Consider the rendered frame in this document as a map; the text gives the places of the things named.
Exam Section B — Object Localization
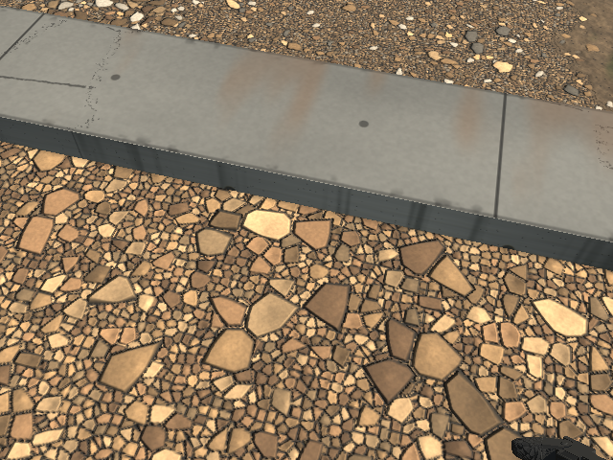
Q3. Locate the right robot hand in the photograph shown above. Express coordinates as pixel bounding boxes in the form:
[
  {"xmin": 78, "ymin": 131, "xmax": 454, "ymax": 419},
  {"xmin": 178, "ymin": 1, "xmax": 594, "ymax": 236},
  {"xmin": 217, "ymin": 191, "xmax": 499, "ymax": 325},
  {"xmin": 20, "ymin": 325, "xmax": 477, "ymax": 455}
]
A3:
[{"xmin": 511, "ymin": 436, "xmax": 606, "ymax": 460}]

